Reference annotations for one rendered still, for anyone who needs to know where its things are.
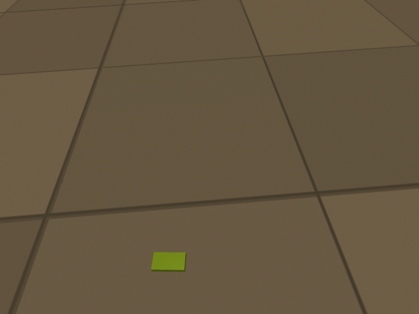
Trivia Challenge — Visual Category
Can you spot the small box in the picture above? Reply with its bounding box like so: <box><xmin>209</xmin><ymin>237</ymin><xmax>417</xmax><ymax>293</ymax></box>
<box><xmin>151</xmin><ymin>252</ymin><xmax>187</xmax><ymax>271</ymax></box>

